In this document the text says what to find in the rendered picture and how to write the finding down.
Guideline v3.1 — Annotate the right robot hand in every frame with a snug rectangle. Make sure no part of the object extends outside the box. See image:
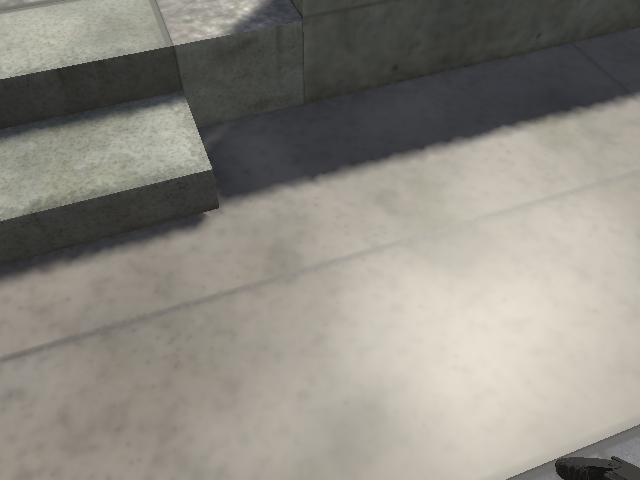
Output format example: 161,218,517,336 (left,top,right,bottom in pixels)
555,456,640,480

